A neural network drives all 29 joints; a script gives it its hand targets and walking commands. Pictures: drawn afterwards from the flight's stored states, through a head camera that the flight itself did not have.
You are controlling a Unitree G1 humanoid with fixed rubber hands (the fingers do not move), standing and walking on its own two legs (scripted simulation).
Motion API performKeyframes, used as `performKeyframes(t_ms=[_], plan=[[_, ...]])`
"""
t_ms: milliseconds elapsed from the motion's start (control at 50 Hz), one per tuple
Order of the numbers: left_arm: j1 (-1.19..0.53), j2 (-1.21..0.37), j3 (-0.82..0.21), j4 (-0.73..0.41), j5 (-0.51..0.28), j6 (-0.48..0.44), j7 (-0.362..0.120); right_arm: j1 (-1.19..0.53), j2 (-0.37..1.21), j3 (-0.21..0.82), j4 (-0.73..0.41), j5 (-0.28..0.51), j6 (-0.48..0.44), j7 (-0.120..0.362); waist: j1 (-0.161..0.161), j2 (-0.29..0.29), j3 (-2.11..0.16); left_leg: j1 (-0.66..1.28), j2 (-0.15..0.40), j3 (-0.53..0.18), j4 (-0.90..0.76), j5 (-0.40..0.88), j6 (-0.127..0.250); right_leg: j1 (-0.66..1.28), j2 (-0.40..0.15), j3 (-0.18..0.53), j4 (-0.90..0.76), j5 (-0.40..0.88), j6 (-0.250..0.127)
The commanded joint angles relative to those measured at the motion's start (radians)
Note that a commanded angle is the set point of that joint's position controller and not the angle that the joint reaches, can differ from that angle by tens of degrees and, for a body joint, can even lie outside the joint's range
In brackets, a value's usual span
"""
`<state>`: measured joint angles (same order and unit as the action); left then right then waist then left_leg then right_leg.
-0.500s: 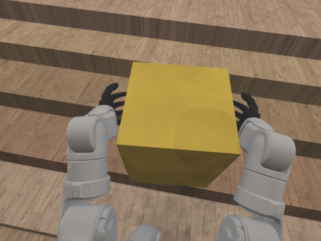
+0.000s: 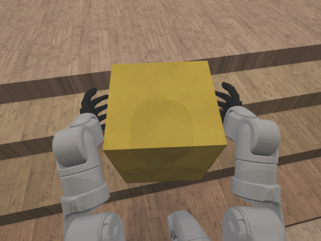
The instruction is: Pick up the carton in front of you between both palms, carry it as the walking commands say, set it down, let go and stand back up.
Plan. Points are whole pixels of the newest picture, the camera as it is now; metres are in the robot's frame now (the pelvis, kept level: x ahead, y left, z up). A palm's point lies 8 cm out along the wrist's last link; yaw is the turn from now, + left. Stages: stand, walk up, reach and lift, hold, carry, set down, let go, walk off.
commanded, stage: carry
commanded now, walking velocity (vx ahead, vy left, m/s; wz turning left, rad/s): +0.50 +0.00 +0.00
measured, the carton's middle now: (161, 129) +0.38 -0.05 +0.08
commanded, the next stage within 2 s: none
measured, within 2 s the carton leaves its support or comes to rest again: neither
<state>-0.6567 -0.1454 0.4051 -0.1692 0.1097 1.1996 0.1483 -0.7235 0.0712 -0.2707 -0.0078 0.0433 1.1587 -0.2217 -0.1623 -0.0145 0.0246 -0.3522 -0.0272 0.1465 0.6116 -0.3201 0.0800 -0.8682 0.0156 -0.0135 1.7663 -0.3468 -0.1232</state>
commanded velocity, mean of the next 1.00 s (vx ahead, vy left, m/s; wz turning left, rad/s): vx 0.18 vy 0.00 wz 0.00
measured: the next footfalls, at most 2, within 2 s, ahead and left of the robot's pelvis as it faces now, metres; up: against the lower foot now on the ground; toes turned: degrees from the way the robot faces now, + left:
right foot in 0.22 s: +0.37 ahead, -0.14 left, +0.14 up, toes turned -4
left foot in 0.72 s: +0.66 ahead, +0.11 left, +0.27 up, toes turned +7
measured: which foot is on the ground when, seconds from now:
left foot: down 0.00-0.26, up 0.28-0.70, down 0.72-1.00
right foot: up 0.00-0.20, down 0.22-0.72, up 0.74-1.00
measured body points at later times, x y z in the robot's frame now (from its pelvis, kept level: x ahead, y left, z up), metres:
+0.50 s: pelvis +0.32 -0.05 +0.14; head +0.34 -0.04 +0.59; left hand +0.67 +0.15 +0.30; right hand +0.70 -0.16 +0.30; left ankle +0.33 +0.05 -0.38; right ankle +0.33 -0.14 -0.59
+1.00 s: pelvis +0.52 +0.03 +0.27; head +0.56 +0.03 +0.71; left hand +0.90 +0.18 +0.41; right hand +0.89 -0.13 +0.42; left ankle +0.62 +0.11 -0.45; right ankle +0.52 -0.06 -0.39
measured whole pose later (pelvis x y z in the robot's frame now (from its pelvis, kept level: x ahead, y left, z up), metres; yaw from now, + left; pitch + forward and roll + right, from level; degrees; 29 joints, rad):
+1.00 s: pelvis +0.52 +0.03 +0.27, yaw -1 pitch +3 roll +1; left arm -0.65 -0.12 0.36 -0.20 0.07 1.21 0.14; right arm -0.71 0.10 -0.29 -0.11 -0.01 1.19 -0.19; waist -0.04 -0.01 0.04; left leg -0.49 -0.01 0.17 0.58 -0.14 0.10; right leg -0.61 0.01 -0.02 1.17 -0.43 -0.05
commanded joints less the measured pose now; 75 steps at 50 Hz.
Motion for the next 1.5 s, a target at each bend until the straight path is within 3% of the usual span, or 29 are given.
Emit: performKeyframes(t_ms=[0,40,100,120,180,200,220,240,260,280,320,360,460,520,560,600,660,680,700,720,740,840,940,980,1040,1100,1120,1180,1480], plan=[[-0.511,-0.604,-0.594,0.082,-0.123,0.004,0.006,-0.649,0.874,0.65,-0.102,0.295,0.029,0.134,0.033,0.072,-0.406,0.631,0.37,-0.517,-0.263,0.344,0.224,-0.497,-0.077,0.024,0.228,-0.173,-0.021],[-0.545,-0.598,-0.612,0.062,-0.151,0.028,0.011,-0.614,0.821,0.596,-0.074,0.252,0.053,0.123,0.031,0.047,-0.354,0.681,0.361,-0.461,-0.327,0.242,0.189,-0.664,-0.099,-0.004,0.27,-0.245,-0.02],[-0.611,-0.597,-0.643,0.051,-0.204,0.05,0.025,-0.565,0.756,0.539,-0.07,0.21,0.08,0.113,0.098,0.076,-0.254,0.32,0.222,-0.193,-0.521,0.236,0.131,-0.288,-0.137,-0.121,-0.217,-0.089,-0.002],[-0.634,-0.609,-0.663,0.052,-0.222,0.054,0.03,-0.554,0.731,0.502,-0.063,0.189,0.086,0.108,0.121,0.128,-0.251,0.128,0.159,-0.061,-0.581,0.383,0.124,-0.009,-0.096,-0.204,-0.428,-0.01,0.002],[-0.64,-0.679,-0.69,0.084,-0.269,0.063,0.035,-0.517,0.686,0.435,-0.049,0.122,0.106,0.099,0.272,0.35,-0.487,0.26,0.186,0.075,-0.256,1.582,0.096,0.427,0.054,-0.335,-0.603,0.158,-0.029],[-0.673,-0.711,-0.714,0.063,-0.303,0.059,0.029,-0.518,0.68,0.422,-0.046,0.096,0.107,0.098,0.34,0.35,-0.553,0.34,0.196,0.087,-0.036,1.691,0.068,0.528,0.095,-0.333,-0.75,0.157,-0.011],[-0.735,-0.75,-0.742,0.052,-0.324,0.051,0.017,-0.536,0.68,0.411,-0.047,0.069,0.105,0.098,0.385,0.196,-0.624,0.335,0.13,0.071,0.278,1.536,0.015,0.697,0.114,-0.257,-1.033,0.253,0.007],[-0.73,-0.802,-0.769,0.054,-0.361,0.041,0.004,-0.553,0.678,0.394,-0.057,0.042,0.093,0.098,0.381,0.102,-0.606,0.141,0.061,-0.02,0.585,0.88,-0.043,0.834,0.003,0.055,-1.252,0.435,-0.054],[-0.769,-0.807,-0.79,0.051,-0.399,0.028,-0.006,-0.447,0.67,0.348,-0.015,0.002,0.089,0.094,0.27,-0.262,-0.708,-0.193,-0.136,-0.151,1.117,0.102,-0.087,1.036,-0.308,0.633,-1.325,1.029,-0.276],[-0.803,-0.843,-0.823,0.057,-0.448,0.017,-0.021,-0.439,0.653,0.317,0.014,-0.032,0.078,0.086,0.254,-0.154,-0.812,-0.252,-0.094,-0.358,1.282,0.093,-0.042,1.092,-0.319,0.66,-1.253,0.941,-0.283],[-0.91,-0.908,-0.847,-0.034,-0.5,-0.014,-0.045,-0.534,0.706,0.358,-0.07,-0.029,0.064,0.092,0.238,-0.034,-0.642,-0.442,-0.013,-0.303,1.266,0.057,0.011,0.967,-0.28,0.603,-1.265,0.308,-0.205],[-0.903,-0.938,-0.869,-0.027,-0.517,-0.025,-0.061,-0.544,0.705,0.392,-0.092,-0.029,0.044,0.091,0.208,0.009,-0.501,-0.501,0.055,-0.284,1.18,0.065,0.036,0.855,-0.275,0.479,-1.319,0.035,-0.148],[-0.718,-0.778,-0.776,0.013,-0.422,0.003,-0.037,-0.501,0.691,0.486,-0.098,0.022,0.061,0.079,0.264,-0.064,-0.421,-0.78,0.059,-0.13,1.26,-0.136,0.044,1.001,-0.347,0.312,-1.39,0.6,-0.188],[-0.614,-0.675,-0.677,0.074,-0.342,0.043,-0.016,-0.498,0.665,0.493,-0.085,0.048,0.097,0.06,0.283,-0.05,-0.364,-1.15,0.093,-0.15,1.438,-0.308,0.049,1.201,-0.365,0.284,-1.426,0.464,-0.161],[-0.621,-0.643,-0.641,0.083,-0.317,0.062,-0.016,-0.527,0.671,0.491,-0.074,0.058,0.113,0.055,0.233,-0.045,-0.278,-1.006,0.124,-0.057,1.176,-0.234,0.027,1.006,-0.271,0.127,-1.525,0.302,-0.087],[-0.645,-0.637,-0.63,0.064,-0.32,0.068,-0.015,-0.587,0.698,0.521,-0.111,0.105,0.115,0.05,0.157,-0.142,-0.278,-0.541,0.118,0.026,0.784,-0.124,0.021,0.695,-0.165,-0.077,-1.656,0.493,-0.061],[-0.588,-0.592,-0.57,0.102,-0.26,0.078,-0.008,-0.595,0.741,0.543,-0.078,0.147,0.114,0.045,0.05,-0.291,-0.474,-0.096,-0.03,0.152,0.537,0.124,0.034,0.738,-0.177,-0.217,-1.36,1.53,-0.027],[-0.596,-0.589,-0.556,0.097,-0.235,0.076,-0.007,-0.6,0.775,0.556,-0.082,0.163,0.108,0.051,-0.021,-0.248,-0.534,0.013,-0.058,0.138,0.337,0.19,0.021,0.797,-0.178,-0.247,-1.137,1.574,0.005],[-0.594,-0.586,-0.535,0.11,-0.204,0.075,-0.004,-0.618,0.8,0.571,-0.086,0.179,0.103,0.061,-0.051,-0.149,-0.564,0.104,-0.092,0.063,0.065,0.251,0.008,0.81,-0.141,-0.216,-0.889,1.368,0.036],[-0.562,-0.607,-0.523,0.113,-0.162,0.067,-0.002,-0.658,0.824,0.587,-0.086,0.207,0.093,0.071,0.033,0.165,-0.627,0.364,0.208,-0.462,-0.061,0.996,0.136,0.511,-0.002,-0.122,-0.535,0.375,0.142],[-0.497,-0.582,-0.494,0.156,-0.125,0.061,0.0,-0.656,0.867,0.611,-0.074,0.235,0.084,0.082,0.065,0.271,-0.766,0.385,0.347,-0.745,-0.133,1.128,0.283,0.471,0.089,0.079,-0.172,0.062,0.147],[-0.61,-0.717,-0.584,0.04,-0.148,0.015,-0.015,-0.778,1.016,0.69,-0.179,0.325,0.028,0.142,0.123,0.076,-0.571,0.267,0.278,-0.498,-0.1,0.404,0.194,0.191,-0.008,0.118,-0.08,0.106,0.044],[-0.558,-0.681,-0.687,-0.023,-0.233,0.01,-0.02,-0.578,0.853,0.639,-0.176,0.201,0.038,0.103,0.134,-0.002,-0.566,0.311,0.267,-0.253,-0.143,0.642,0.162,0.27,-0.054,0.035,-0.629,-0.104,0.07],[-0.552,-0.663,-0.694,0.001,-0.25,0.022,-0.016,-0.481,0.783,0.584,-0.13,0.139,0.056,0.092,0.124,0.108,-0.518,0.273,0.235,-0.193,-0.197,0.545,0.147,0.396,0.022,-0.075,-0.967,-0.222,0.095],[-0.566,-0.655,-0.695,0.041,-0.273,0.048,-0.013,-0.433,0.701,0.523,-0.09,0.092,0.084,0.084,0.147,0.149,-0.548,0.218,0.234,-0.128,-0.113,0.604,0.126,0.598,-0.001,-0.074,-1.266,0.142,0.075],[-0.605,-0.656,-0.678,0.102,-0.273,0.06,-0.009,-0.445,0.676,0.47,-0.03,0.033,0.103,0.073,0.135,-0.016,-0.504,0.132,0.149,-0.133,-0.085,0.179,0.033,0.639,-0.192,0.133,-1.285,0.411,-0.001],[-0.609,-0.67,-0.665,0.122,-0.272,0.061,-0.01,-0.468,0.686,0.467,-0.021,0.03,0.107,0.073,0.149,-0.027,-0.46,0.138,0.137,-0.134,-0.113,0.11,0.017,0.591,-0.196,0.147,-1.321,0.286,-0.01],[-0.617,-0.715,-0.627,0.193,-0.25,0.052,-0.018,-0.504,0.741,0.458,0.043,0.034,0.099,0.082,0.156,-0.004,-0.383,0.139,0.147,-0.154,-0.138,0.111,0.02,0.527,-0.173,0.118,-1.358,0.112,0.006],[-0.54,-0.811,-0.656,0.229,-0.204,-0.079,-0.022,-0.483,0.895,0.529,0.07,0.065,-0.041,0.101,0.163,0.012,-0.439,0.17,0.162,-0.175,-0.164,0.249,0.03,0.644,-0.153,0.06,-1.318,0.239,0.011]])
